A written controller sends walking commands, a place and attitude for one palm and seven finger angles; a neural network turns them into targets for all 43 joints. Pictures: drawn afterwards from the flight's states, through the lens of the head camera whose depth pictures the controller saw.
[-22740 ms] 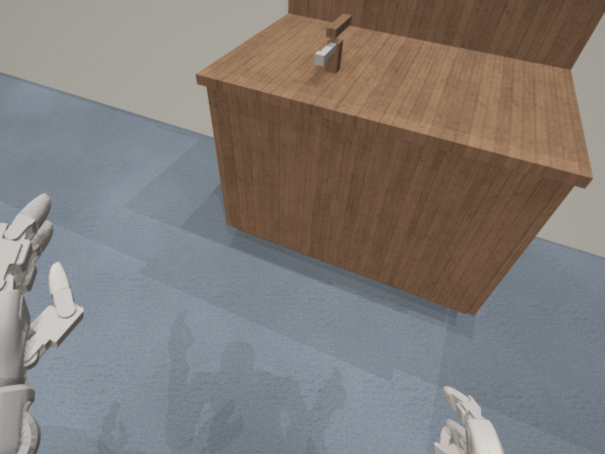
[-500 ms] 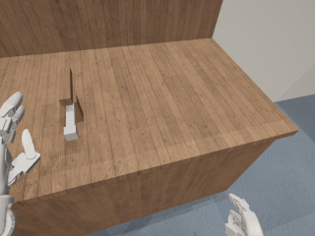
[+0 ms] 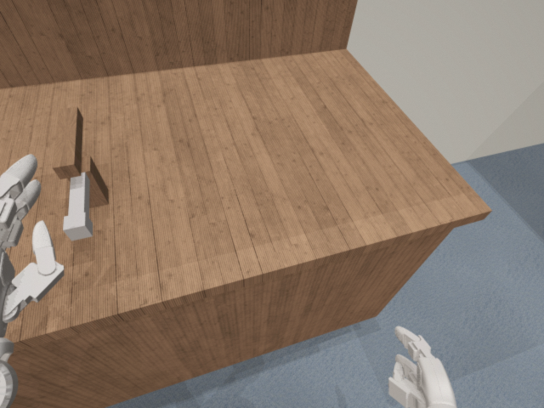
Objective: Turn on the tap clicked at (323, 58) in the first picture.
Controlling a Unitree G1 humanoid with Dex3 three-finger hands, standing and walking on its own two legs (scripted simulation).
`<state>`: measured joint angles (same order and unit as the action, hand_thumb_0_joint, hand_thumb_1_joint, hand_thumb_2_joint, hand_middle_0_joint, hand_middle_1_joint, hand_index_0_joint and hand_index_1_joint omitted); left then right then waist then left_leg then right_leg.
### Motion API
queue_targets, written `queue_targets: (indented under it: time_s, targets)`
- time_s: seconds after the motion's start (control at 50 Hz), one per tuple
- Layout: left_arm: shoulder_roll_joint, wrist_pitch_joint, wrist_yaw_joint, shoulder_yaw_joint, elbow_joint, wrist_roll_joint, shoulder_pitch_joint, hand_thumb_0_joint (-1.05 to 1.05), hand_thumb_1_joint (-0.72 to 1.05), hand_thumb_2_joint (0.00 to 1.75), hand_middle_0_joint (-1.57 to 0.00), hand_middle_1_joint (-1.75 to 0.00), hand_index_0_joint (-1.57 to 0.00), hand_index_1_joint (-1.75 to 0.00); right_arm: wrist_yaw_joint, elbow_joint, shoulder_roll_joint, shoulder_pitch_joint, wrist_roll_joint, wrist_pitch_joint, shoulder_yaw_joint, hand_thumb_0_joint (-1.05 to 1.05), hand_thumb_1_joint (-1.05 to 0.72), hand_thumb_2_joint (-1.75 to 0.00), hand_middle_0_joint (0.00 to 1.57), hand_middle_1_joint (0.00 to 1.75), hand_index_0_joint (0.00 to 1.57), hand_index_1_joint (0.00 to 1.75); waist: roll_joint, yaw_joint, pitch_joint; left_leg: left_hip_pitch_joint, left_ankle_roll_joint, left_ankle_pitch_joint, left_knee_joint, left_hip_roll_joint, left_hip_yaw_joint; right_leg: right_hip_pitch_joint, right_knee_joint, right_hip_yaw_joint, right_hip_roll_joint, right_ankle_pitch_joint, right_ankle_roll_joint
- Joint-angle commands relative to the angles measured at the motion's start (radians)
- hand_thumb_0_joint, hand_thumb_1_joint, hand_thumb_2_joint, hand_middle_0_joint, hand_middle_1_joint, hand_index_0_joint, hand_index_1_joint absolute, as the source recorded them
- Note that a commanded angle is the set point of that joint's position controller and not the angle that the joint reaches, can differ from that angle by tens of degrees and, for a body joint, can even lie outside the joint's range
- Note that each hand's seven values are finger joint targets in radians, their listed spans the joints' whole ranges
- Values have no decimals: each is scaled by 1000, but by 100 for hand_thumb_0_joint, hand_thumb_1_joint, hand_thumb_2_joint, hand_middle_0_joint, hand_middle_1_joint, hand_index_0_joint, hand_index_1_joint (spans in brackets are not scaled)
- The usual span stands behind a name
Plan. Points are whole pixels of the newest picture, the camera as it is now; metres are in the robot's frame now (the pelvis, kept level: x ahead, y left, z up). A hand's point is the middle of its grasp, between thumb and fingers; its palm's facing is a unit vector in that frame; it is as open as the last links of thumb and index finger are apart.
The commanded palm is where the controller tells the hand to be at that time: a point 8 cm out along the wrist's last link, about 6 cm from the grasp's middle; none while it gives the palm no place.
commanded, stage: shuffle to correct the standing spot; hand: left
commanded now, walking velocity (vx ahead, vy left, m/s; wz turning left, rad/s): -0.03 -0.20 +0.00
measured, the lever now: (78, 226) +0.32 +0.31 +0.07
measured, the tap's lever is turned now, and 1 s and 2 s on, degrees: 0 0 0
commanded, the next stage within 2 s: come to a stop and stand still in 0.18 s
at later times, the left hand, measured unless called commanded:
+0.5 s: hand (73, 252) +0.23 +0.23 +0.17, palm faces +0.35 -0.83 -0.44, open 7.4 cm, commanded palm +0.16 +0.27 +0.18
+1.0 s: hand out of the picture +0.23 +0.31 +0.16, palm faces +0.41 -0.83 -0.36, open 7.4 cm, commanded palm +0.16 +0.33 +0.18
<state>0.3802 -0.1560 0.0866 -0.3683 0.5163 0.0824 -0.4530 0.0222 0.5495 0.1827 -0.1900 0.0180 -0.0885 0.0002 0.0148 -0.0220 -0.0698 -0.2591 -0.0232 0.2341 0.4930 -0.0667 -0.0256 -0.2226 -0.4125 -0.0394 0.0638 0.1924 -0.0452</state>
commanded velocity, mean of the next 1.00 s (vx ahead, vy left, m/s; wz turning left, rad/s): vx -0.01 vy -0.05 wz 0.00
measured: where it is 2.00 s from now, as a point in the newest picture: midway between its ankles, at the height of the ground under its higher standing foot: outside the picture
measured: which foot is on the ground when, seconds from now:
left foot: down 0.00-1.00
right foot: down 0.00-1.00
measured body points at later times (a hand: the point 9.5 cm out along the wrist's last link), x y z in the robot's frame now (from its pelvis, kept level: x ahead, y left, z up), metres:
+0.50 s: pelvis +0.01 -0.02 +0.00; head +0.04 -0.01 +0.44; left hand +0.21 +0.27 +0.20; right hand +0.17 -0.25 -0.09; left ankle +0.02 +0.13 -0.74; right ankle +0.02 -0.09 -0.74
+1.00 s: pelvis +0.00 +0.05 +0.00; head +0.04 +0.09 +0.45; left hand +0.20 +0.35 +0.18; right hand +0.20 -0.16 -0.06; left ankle +0.02 +0.13 -0.74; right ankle +0.02 -0.09 -0.74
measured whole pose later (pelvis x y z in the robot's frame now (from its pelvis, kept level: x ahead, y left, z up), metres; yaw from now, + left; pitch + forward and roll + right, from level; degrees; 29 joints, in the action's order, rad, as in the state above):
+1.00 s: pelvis +0.00 +0.05 +0.00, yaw +0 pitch -1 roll -2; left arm 0.37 -0.19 0.12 -0.40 0.53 0.03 -0.40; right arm 0.00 0.56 0.19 -0.16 0.00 -0.12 0.03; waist 0.04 -0.03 -0.09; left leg -0.25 0.05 0.26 0.51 0.00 -0.05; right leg -0.20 -0.41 -0.01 0.00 0.20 0.03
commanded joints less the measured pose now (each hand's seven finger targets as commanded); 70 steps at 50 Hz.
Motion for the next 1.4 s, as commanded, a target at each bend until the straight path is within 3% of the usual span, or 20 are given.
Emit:
queue_targets:
  time_s: [0.0, 0.24, 0.34, 0.42, 0.44, 0.46, 0.48, 0.5, 0.52, 0.54, 0.56, 0.62, 0.64, 0.72, 0.74, 0.78, 0.96, 1.12, 1.18, 1.38]
  targets:
    - [169, -56, 13, -112, 225, 11, 64, 0, 90, 90, -20, -30, -20, -30, 14, -157, 140, 66, 0, -54, -67, 0, -90, -90, 20, 30, 20, 30, -52, 15, 187, 69, 38, -92, -18, -50, 39, 24, 55, 104, -120, -154, 20]
    - [205, -44, 25, -150, 237, 22, -4, 0, 90, 90, -20, -30, -20, -30, 23, -149, 137, 75, 6, -51, -66, 0, -90, -90, 20, 30, 20, 30, -38, 21, 162, 63, 44, -45, 29, -43, 39, -40, 63, 138, -148, -94, 9]
    - [190, -48, 41, -146, 226, 14, -25, 0, 90, 90, -20, -30, -20, -30, 21, -144, 135, 80, 11, -51, -56, 0, -90, -90, 20, 30, 20, 30, -65, 18, 186, 60, 47, -63, 35, -24, 38, 25, 73, 163, -166, -139, 33]
    - [177, -51, 54, -126, 214, 5, -10, 0, 90, 90, -20, -30, -20, -30, 18, -137, 135, 71, 9, -54, -51, 0, -90, -90, 20, 30, 20, 30, -27, 16, 176, 65, 47, -71, 15, -15, 48, 44, 91, 168, -174, -131, 33]
    - [981, -260, 56, -363, 582, 9, 934, 0, 90, 90, -20, -30, -20, -30, 96, -209, 181, -102, 53, -58, 128, 0, -90, -90, 20, 30, 20, 30, -245, 58, 98, -18, 43, -198, 28, 26, 38, -21, 73, 67, -136, -58, 86]
    - [383, -169, 42, -339, 32, -32, 468, 0, 90, 90, -20, -30, -20, -30, 59, -150, 60, -2, 43, -114, -2, 0, -90, -90, 20, 30, 20, 30, -96, 21, 96, 48, 50, -101, 18, -58, 54, -125, 67, 94, -157, 127, 34]
    - [319, -129, 18, -246, -85, -15, 312, 0, 90, 90, -20, -30, -20, -30, 33, -112, 154, 4, -8, -111, -27, 0, -90, -90, 20, 30, 20, 30, -45, 3, 119, 55, 33, -45, 38, -4, 18, -72, 69, 169, -105, 10, 14]
    - [344, -132, 7, -248, -24, -7, 284, 0, 90, 90, -20, -30, -20, -30, 10, -121, 190, -9, -19, -113, -51, 0, -90, -90, 20, 30, 20, 30, 5, -7, 149, 3, 33, 4, 80, 20, -1, -23, 76, 205, -146, -60, 17]
    - [279, -137, -3, -196, -42, 2, 182, 0, 90, 90, -20, -30, -20, -30, -9, -131, 183, -16, -13, -120, -48, 0, -90, -90, 20, 30, 20, 30, 83, -13, 165, -34, 38, 20, 120, 42, -6, 17, 88, 232, -186, -95, 23]
    - [180, -132, -7, -124, -71, 13, 101, 0, 90, 90, -20, -30, -20, -30, -31, -123, 168, 0, 0, -122, -36, 0, -90, -90, 20, 30, 20, 30, 79, -14, 209, -12, 41, 0, 113, 49, -2, 60, 57, 217, -196, -160, 4]
    - [153, -130, -5, -111, -45, 8, 15, 0, 90, 90, -20, -30, -20, -30, -43, -131, 172, -33, 4, -120, -41, 0, -90, -90, 20, 30, 20, 30, 78, -19, 228, -2, 44, -38, 90, 38, -9, 92, 39, 189, -196, -230, 8]
    - [153, -117, 10, -103, 104, -2, 2, 0, 90, 90, -20, -30, -20, -30, -50, -135, 174, 41, 2, -126, -44, 0, -90, -90, 20, 30, 20, 30, 53, -6, 187, 66, 49, -123, 20, 12, 1, 47, 24, 128, -163, -268, 34]
    - [192, -117, 20, -125, 152, -3, 18, 0, 90, 90, -20, -30, -20, -30, -45, -132, 176, 80, 4, -122, -38, 0, -90, -90, 20, 30, 20, 30, -11, -4, 201, 105, 50, -152, -7, 1, 3, 37, 7, 116, -145, -243, 31]
    - [195, -115, 35, -162, 208, -28, 80, 0, 90, 90, -20, -30, -20, -30, -21, -136, 169, 90, -15, -107, -33, 0, -90, -90, 20, 30, 20, 30, -71, 9, 171, 71, 47, -211, -54, -26, 40, 76, 8, 83, -121, -222, 27]
    - [249, -117, 46, -194, 270, -34, 133, 0, 90, 90, -20, -30, -20, -30, -16, -136, 172, 104, -13, -99, -31, 0, -90, -90, 20, 30, 20, 30, -112, 9, 197, 102, 50, -252, -63, -34, 49, 82, -15, 77, -115, -223, 26]
    - [196, -105, 50, -161, 245, -35, 118, 0, 90, 90, -20, -30, -20, -30, -9, -139, 159, 89, -13, -95, -30, 0, -90, -90, 20, 30, 20, 30, -169, 9, 214, 109, 50, -316, -64, -47, 55, 102, -17, 52, -113, -226, 28]
    - [89, -89, 37, -71, 201, -53, 57, 0, 90, 90, -20, -30, -20, -30, -18, -136, 154, 76, -18, -75, -27, 0, -90, -90, 20, 30, 20, 30, -124, 15, 188, 114, 39, -319, -89, -67, 81, 64, -7, 8, -97, -153, 37]
    - [118, -89, 37, -79, 173, -54, 133, 0, 90, 90, -20, -30, -20, -30, -4, -151, 143, 94, -15, -61, -16, 0, -90, -90, 20, 30, 20, 30, -105, 16, 125, 19, 31, 31, -186, -65, 107, 69, 26, 34, -106, -51, 35]
    - [121, -95, 42, -73, 209, -55, 153, 0, 90, 90, -20, -30, -20, -30, -1, -154, 142, 99, -15, -66, -14, 0, -90, -90, 20, 30, 20, 30, -139, 14, 137, 29, 27, 58, -209, -69, 120, 74, 20, 33, -107, -44, 34]
    - [116, -107, 45, -69, 194, -54, 105, 0, 90, 90, -20, -30, -20, -30, 1, -142, 146, 88, -11, -78, -22, 0, -90, -90, 20, 30, 20, 30, -116, 14, 151, 42, 23, 8, -191, -54, 108, 93, 39, 43, -120, -76, 30]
